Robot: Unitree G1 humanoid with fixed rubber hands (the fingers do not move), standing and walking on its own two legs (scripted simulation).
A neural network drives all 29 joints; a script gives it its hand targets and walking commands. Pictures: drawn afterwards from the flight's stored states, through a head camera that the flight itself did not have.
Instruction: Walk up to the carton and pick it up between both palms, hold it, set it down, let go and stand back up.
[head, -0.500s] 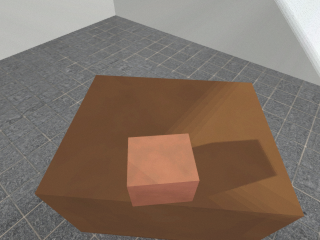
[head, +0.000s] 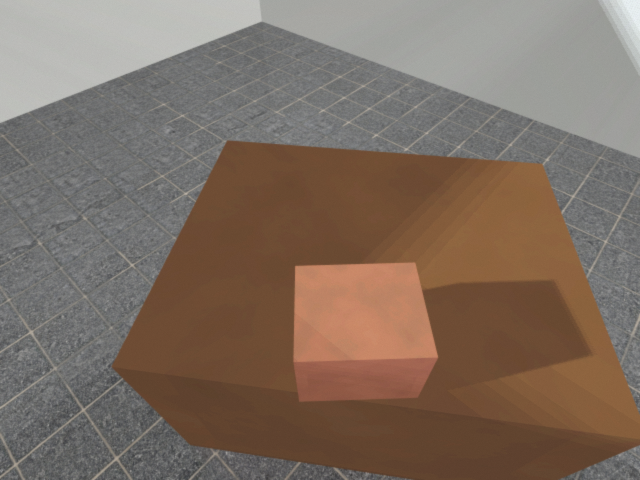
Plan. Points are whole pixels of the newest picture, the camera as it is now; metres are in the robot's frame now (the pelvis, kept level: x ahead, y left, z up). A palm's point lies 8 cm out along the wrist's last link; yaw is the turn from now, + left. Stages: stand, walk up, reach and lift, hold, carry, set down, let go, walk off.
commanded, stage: walk up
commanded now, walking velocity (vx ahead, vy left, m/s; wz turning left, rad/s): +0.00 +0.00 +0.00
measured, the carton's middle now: (356, 332) +0.39 -0.05 -0.14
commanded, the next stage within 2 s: stand in 1.54 s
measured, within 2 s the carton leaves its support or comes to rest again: neither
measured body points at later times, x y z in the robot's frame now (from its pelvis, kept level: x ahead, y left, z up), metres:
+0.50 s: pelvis +0.01 +0.04 +0.01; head +0.02 +0.03 +0.45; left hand -0.02 +0.24 -0.16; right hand +0.01 -0.17 -0.16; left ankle +0.01 +0.13 -0.74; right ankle -0.01 -0.08 -0.74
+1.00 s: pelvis +0.00 -0.01 +0.01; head +0.02 +0.01 +0.45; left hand +0.00 +0.23 -0.16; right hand -0.04 -0.24 -0.14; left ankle +0.01 +0.13 -0.74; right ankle -0.03 -0.12 -0.67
